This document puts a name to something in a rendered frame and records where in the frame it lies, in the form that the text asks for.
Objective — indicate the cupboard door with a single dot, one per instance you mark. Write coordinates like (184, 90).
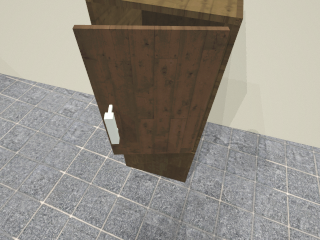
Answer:
(158, 80)

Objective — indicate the handle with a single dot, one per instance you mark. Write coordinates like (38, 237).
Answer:
(111, 126)

